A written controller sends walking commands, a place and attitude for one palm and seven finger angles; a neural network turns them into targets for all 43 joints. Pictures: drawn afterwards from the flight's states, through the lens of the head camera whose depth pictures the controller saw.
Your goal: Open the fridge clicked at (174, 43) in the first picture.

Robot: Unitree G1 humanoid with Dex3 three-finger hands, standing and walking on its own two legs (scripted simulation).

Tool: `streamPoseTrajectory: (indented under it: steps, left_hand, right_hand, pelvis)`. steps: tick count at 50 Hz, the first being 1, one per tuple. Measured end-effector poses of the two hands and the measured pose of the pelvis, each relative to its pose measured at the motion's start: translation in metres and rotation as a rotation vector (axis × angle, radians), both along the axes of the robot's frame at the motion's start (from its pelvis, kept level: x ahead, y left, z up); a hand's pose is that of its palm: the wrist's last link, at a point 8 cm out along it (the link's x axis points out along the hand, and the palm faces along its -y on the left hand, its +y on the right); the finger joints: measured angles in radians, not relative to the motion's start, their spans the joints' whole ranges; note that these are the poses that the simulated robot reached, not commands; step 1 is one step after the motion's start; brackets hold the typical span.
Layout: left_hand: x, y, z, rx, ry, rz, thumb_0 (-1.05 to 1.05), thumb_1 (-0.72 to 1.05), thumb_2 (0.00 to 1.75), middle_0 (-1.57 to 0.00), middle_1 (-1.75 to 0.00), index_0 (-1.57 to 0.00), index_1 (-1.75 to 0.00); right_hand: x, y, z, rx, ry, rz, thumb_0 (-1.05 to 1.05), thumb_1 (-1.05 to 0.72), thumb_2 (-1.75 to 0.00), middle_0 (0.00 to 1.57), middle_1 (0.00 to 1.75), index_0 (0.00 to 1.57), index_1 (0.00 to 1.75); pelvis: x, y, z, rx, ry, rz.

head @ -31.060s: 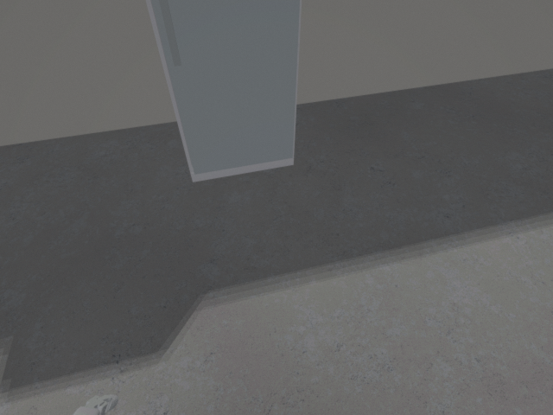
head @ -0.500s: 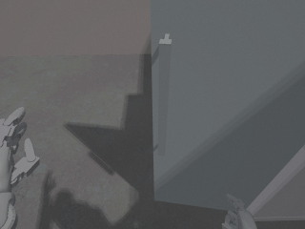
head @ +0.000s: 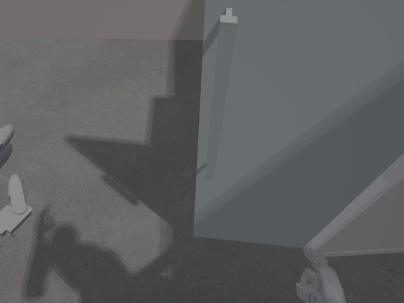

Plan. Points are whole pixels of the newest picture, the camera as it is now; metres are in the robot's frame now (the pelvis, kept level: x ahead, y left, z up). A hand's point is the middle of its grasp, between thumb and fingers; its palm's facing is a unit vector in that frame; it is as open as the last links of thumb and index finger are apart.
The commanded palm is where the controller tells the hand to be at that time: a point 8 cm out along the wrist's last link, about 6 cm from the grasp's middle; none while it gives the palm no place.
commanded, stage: step back with the hand held close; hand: left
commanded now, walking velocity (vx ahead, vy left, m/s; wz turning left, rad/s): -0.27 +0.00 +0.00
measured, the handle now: (216, 115) +0.47 +0.02 +0.12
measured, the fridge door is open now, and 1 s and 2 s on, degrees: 81 81 81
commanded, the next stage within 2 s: stop stepping back and stand still in 0.88 s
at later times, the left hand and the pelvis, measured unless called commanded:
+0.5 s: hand out of the picture +0.15 +0.28 +0.18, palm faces +0.45 -0.74 -0.50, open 7.4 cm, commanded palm +0.09 +0.31 +0.18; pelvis -0.04 +0.01 +0.00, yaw +2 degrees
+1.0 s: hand out of the picture +0.02 +0.30 +0.15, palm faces +0.43 -0.81 -0.40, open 7.4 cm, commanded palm -0.06 +0.32 +0.18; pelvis -0.19 +0.02 +0.00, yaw +2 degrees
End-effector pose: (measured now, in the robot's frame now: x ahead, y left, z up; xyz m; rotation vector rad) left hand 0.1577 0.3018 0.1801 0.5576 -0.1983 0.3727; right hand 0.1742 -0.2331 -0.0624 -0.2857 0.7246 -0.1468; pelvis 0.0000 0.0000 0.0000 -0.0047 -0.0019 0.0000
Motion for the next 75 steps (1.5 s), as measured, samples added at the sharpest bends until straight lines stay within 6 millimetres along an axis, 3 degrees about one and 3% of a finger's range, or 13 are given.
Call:
streamPoseTrajectory:
  steps: [13, 19, 24, 30, 34, 38, 43, 50, 55, 60, 65, 70, 75]
  left_hand:
    - [-0.027, 0.005, -0.011, -0.034, -0.108, -0.021, 0.01, 0.89, 0.89, -0.21, -0.30, -0.21, -0.30]
    - [-0.035, 0.016, 0.007, 0.045, -0.146, -0.032, 0.01, 0.89, 0.89, -0.21, -0.30, -0.21, -0.30]
    - [-0.045, 0.020, 0.017, 0.099, -0.143, -0.010, 0.01, 0.89, 0.89, -0.21, -0.30, -0.21, -0.30]
    - [-0.050, -0.004, 0.002, 0.047, -0.044, -0.076, 0.01, 0.89, 0.89, -0.20, -0.30, -0.20, -0.30]
    - [-0.070, -0.025, 0.003, 0.046, -0.019, -0.152, 0.01, 0.89, 0.89, -0.21, -0.30, -0.21, -0.30]
    - [-0.102, -0.026, 0.012, 0.070, -0.064, -0.173, 0.01, 0.89, 0.89, -0.21, -0.30, -0.21, -0.30]
    - [-0.140, 0.005, 0.011, 0.032, -0.120, -0.054, 0.01, 0.89, 0.89, -0.21, -0.30, -0.21, -0.30]
    - [-0.182, 0.032, -0.019, -0.062, -0.057, 0.013, 0.01, 0.89, 0.89, -0.21, -0.30, -0.21, -0.30]
    - [-0.225, 0.016, 0.007, -0.039, -0.092, -0.072, 0.02, 0.89, 0.89, -0.21, -0.30, -0.21, -0.30]
    - [-0.262, 0.015, 0.030, 0.014, -0.149, -0.048, 0.01, 0.89, 0.89, -0.21, -0.30, -0.21, -0.30]
    - [-0.293, 0.019, 0.020, -0.003, -0.106, 0.019, 0.01, 0.89, 0.89, -0.21, -0.30, -0.21, -0.30]
    - [-0.319, 0.027, 0.002, -0.107, -0.131, 0.064, 0.01, 0.89, 0.89, -0.21, -0.30, -0.21, -0.30]
    - [-0.322, 0.038, -0.023, -0.172, -0.133, 0.096, 0.01, 0.89, 0.89, -0.20, -0.30, -0.20, -0.30]
  right_hand:
    - [-0.037, 0.012, -0.005, -0.033, 0.009, 0.041, 0.02, -0.90, -0.90, 0.20, 0.30, 0.20, 0.30]
    - [-0.055, 0.019, -0.004, -0.042, 0.043, 0.037, 0.02, -0.90, -0.90, 0.20, 0.30, 0.20, 0.30]
    - [-0.050, 0.024, -0.006, -0.019, 0.041, 0.073, 0.02, -0.90, -0.90, 0.20, 0.30, 0.20, 0.30]
    - [-0.046, 0.023, -0.007, 0.027, 0.001, 0.100, 0.02, -0.90, -0.90, 0.20, 0.30, 0.20, 0.30]
    - [-0.058, 0.014, 0.005, 0.045, -0.061, 0.069, 0.02, -0.90, -0.90, 0.21, 0.30, 0.20, 0.30]
    - [-0.083, 0.000, 0.016, 0.015, -0.092, 0.018, 0.02, -0.90, -0.90, 0.21, 0.30, 0.20, 0.30]
    - [-0.123, -0.009, 0.021, -0.079, -0.027, -0.006, 0.01, -0.90, -0.90, 0.20, 0.30, 0.20, 0.30]
    - [-0.182, 0.015, 0.011, -0.088, 0.008, 0.018, 0.02, -0.90, -0.90, 0.20, 0.30, 0.20, 0.30]
    - [-0.231, 0.042, 0.015, 0.000, -0.018, 0.042, 0.02, -0.90, -0.90, 0.20, 0.30, 0.20, 0.30]
    - [-0.268, 0.050, 0.014, 0.054, -0.028, 0.045, 0.02, -0.90, -0.90, 0.21, 0.30, 0.20, 0.30]
    - [-0.296, 0.032, -0.001, 0.050, -0.024, 0.052, 0.02, -0.90, -0.90, 0.21, 0.30, 0.20, 0.30]
    - [-0.330, 0.009, 0.002, -0.016, 0.031, 0.002, 0.02, -0.90, -0.90, 0.21, 0.30, 0.20, 0.30]
    - [-0.343, -0.004, 0.005, -0.125, 0.027, -0.017, 0.02, -0.90, -0.90, 0.20, 0.30, 0.20, 0.30]
  pelvis:
    - [-0.030, 0.009, -0.011, -0.026, 0.007, 0.011]
    - [-0.032, 0.013, -0.005, -0.047, 0.022, 0.064]
    - [-0.035, 0.010, -0.002, -0.041, 0.071, 0.044]
    - [-0.069, 0.001, -0.001, -0.030, 0.060, 0.004]
    - [-0.091, -0.008, -0.002, -0.034, 0.041, -0.007]
    - [-0.107, -0.010, -0.003, -0.036, 0.035, 0.000]
    - [-0.129, 0.000, 0.000, -0.020, 0.049, 0.018]
    - [-0.187, 0.018, -0.001, -0.023, 0.034, 0.038]
    - [-0.218, 0.020, 0.007, -0.058, 0.026, 0.025]
    - [-0.245, 0.013, 0.013, -0.046, 0.025, 0.032]
    - [-0.282, 0.011, 0.003, -0.010, 0.016, 0.004]
    - [-0.290, 0.012, 0.007, 0.004, 0.011, 0.028]
    - [-0.298, 0.025, -0.002, -0.016, 0.009, 0.061]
